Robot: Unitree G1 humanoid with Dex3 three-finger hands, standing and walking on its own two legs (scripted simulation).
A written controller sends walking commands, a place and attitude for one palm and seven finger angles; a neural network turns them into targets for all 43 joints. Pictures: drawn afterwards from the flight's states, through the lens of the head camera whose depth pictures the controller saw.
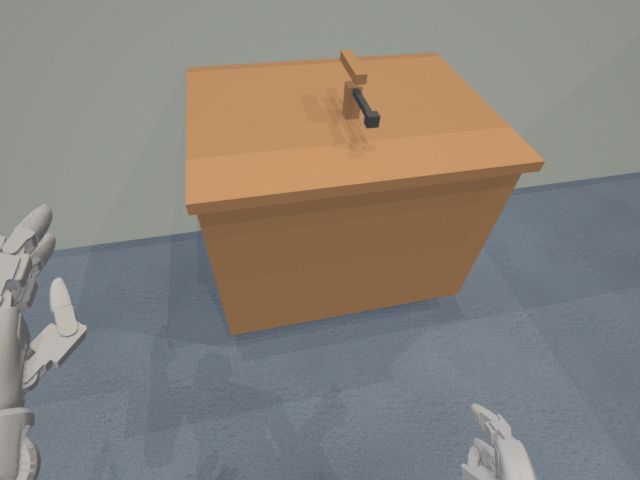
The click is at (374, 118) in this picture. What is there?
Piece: tap's lever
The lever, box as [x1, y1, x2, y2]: [364, 111, 379, 127]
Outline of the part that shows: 365,112 364,123 366,127 377,127 379,121 378,113 376,111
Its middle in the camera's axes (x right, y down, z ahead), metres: +0.11 -0.27 +0.87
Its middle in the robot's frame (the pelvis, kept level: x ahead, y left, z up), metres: +0.84 -0.06 +0.02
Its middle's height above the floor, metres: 0.79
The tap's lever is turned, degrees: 0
